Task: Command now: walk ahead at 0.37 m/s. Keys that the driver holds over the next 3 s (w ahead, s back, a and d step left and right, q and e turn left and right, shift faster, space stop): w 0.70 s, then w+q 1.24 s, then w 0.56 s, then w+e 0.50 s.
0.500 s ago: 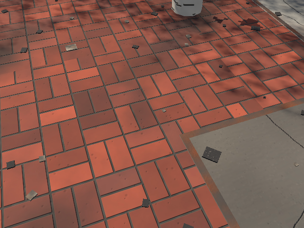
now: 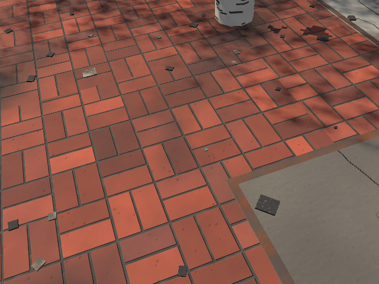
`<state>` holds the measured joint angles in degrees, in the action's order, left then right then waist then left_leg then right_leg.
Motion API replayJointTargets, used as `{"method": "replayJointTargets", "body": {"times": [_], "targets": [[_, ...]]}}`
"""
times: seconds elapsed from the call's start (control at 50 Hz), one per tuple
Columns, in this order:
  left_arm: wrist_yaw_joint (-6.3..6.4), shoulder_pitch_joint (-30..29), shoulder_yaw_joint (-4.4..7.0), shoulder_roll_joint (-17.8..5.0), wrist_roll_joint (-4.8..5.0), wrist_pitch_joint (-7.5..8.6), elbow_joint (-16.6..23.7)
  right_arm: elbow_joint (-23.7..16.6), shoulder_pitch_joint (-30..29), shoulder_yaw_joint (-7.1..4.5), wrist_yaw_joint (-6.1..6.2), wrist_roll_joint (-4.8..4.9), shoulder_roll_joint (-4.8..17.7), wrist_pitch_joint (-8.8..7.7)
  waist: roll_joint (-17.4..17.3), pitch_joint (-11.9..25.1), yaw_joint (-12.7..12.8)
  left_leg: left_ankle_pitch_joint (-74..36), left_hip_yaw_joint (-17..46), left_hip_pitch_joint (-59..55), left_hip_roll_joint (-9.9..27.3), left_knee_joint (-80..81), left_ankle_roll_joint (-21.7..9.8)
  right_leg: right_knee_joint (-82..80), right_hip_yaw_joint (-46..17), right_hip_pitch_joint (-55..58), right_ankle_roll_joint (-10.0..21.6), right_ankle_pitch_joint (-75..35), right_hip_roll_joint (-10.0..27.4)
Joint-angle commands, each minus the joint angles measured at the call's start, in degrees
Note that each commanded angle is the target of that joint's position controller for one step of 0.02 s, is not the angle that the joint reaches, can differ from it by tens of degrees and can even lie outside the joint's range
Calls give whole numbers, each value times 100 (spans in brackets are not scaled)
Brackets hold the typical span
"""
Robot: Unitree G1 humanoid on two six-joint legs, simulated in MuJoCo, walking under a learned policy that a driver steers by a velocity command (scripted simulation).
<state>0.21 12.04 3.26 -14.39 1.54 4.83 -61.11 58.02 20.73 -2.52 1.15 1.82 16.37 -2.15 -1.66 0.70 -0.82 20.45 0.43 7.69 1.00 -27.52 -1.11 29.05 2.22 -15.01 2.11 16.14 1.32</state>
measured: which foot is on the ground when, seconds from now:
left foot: down 0.00-0.00, up 0.02-0.46, down 0.48-1.00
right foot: down 0.00-0.48, up 0.50-0.98, down 1.00-1.00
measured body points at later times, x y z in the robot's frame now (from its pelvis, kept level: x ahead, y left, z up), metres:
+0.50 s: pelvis +0.25 +0.02 -0.02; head +0.28 +0.02 +0.43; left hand +0.15 +0.28 -0.16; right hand +0.48 -0.21 -0.11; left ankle +0.38 +0.12 -0.74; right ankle +0.02 -0.11 -0.71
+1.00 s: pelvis +0.54 +0.00 -0.01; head +0.56 -0.01 +0.44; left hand +0.74 +0.24 -0.09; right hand +0.50 -0.28 -0.15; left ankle +0.38 +0.12 -0.73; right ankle +0.68 -0.11 -0.74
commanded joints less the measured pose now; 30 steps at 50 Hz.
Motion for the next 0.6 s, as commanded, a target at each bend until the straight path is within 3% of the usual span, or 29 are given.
{"method": "replayJointTargets", "body": {"times": [0.02, 0.04, 0.06, 0.1, 0.14, 0.2, 0.26, 0.32, 0.38, 0.42, 0.44, 0.46, 0.48, 0.5, 0.52, 0.54, 0.56, 0.58, 0.6], "targets": [[10, 2108, 289, -1370, -30, 29, -322, -759, -724, 99, -56, -131, -85, -217, 1990, 117, 842, 1070, -242, 3448, -412, -2776, -105, -1789, -3612, 2721, 1068, 1271, 1944], [-46, 1906, 213, -1210, -139, 132, -354, -844, -828, 32, -48, 62, 201, -294, 1494, -97, 707, 1250, 357, 3977, -158, -3891, -211, -2116, -4549, 2298, 1565, 2521, 2363], [-79, 1304, 97, -848, -120, 221, -128, -915, -993, -9, -81, 172, 437, -363, 998, -617, 513, 619, 531, 4401, 195, -4210, -347, -2154, -4017, 2004, 1379, 2633, 2141], [-139, 684, -22, -581, -113, 250, 101, -791, -906, -79, -108, 23, 531, -430, 700, -699, 246, -423, 416, 4149, 526, -3847, -372, -2167, -2690, 1660, 902, 1163, 1565], [-120, 831, -94, -387, -144, 191, 91, -768, -951, -117, -164, -63, 487, -405, 727, -620, 222, -992, 237, 3691, 621, -3346, -239, -2246, -1774, 1470, 696, -171, 1188], [-6, 1181, -89, -538, -167, 132, 27, -938, -1399, -68, -193, -90, 233, -328, 599, -634, 310, -1488, -10, 3698, 568, -2608, 19, -2297, -1167, 1430, 811, -1426, 1036], [71, 1269, -73, -679, -163, 98, 84, -1224, -2167, 20, -218, -64, 52, -327, 584, -746, 469, -2117, -200, 3262, 395, -1343, 106, -2436, -782, 1125, 788, -1678, 907], [91, 1559, -45, -716, -100, 81, 17, -1396, -2647, 50, -287, -26, 66, -328, 610, -887, 572, -2419, -277, 2982, 261, -678, 44, -2500, -654, 1260, 806, -1673, 1032], [107, 1585, 9, -750, -47, 21, -12, -1545, -2832, 31, -378, -13, 175, -366, 604, -911, 437, -2233, -150, 2965, 244, -297, -179, -2228, -592, 1871, 723, -2174, 1293], [109, 1438, 70, -872, -75, -39, 50, -1509, -2506, -58, -406, -23, 377, -390, 711, -576, 154, -1883, -250, 2367, 58, -234, -357, -1674, -514, 2193, 609, -3562, 1374], [106, 1355, 100, -942, -107, -84, 87, -1395, -2021, -150, -388, -24, 545, -386, 838, -190, -126, -1705, -392, 1666, -141, -303, -470, -1055, -436, 2242, 546, -4679, 1329], [102, 1278, 79, -878, -150, -141, 134, -1098, -1049, -290, -348, -5, 763, -363, 817, 392, -604, -1697, -524, 445, -318, -268, -628, 80, -247, 1978, 407, -5267, 1079], [91, 1284, 0, -724, -219, -153, 268, -846, 21, -396, -288, -49, 1063, -331, 479, 1139, -981, -1523, 383, -1408, 473, -481, -938, 1732, -157, 687, 256, -3981, 830], [-4, 2106, -246, 194, -186, -29, 315, -650, 569, -494, -309, -145, 1519, -308, -1204, 2179, -533, 122, 3389, -3409, 1986, 238, -1955, 4066, -198, -1548, -127, -83, -358], [-44, 1796, -163, -215, -55, 160, 233, -653, 421, -331, -322, -136, 983, -311, -972, 2116, -669, 597, 4442, -3191, 2047, 1165, -1846, 4842, -1082, -2168, 12, 1538, -378], [-61, 1154, -32, -660, 122, 263, 493, -718, -177, -252, -316, -117, 757, -346, -768, 1049, -509, 382, 3518, -2304, 1893, 1256, -1519, 5096, -950, -2662, 124, 1202, -46], [-16, 787, -22, -721, 130, 305, 599, -848, -746, -195, -323, -128, 594, -382, -211, 528, -311, -311, 2695, -1303, 1704, 1395, -1371, 4853, -791, -2479, 160, 610, 292], [41, 631, 24, -695, 52, 284, 620, -878, -1057, -151, -352, -178, 433, -414, 42, 189, -119, -956, 2051, -489, 1480, 1547, -1271, 4499, -698, -2207, 141, 221, 510], [71, 768, 44, -572, -5, 205, 606, -859, -1189, -114, -372, -233, 310, -449, -116, 110, 99, -1257, 1591, 14, 1261, 1707, -1183, 4217, -740, -1789, 136, -23, 698]]}}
